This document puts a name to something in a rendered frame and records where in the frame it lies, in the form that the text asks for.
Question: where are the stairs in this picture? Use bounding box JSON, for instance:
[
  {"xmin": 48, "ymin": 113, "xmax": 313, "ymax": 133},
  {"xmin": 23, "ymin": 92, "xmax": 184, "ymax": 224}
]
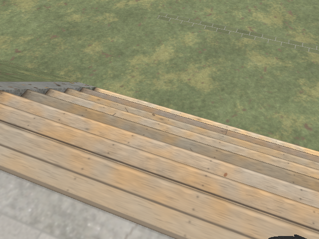
[{"xmin": 0, "ymin": 87, "xmax": 319, "ymax": 233}]

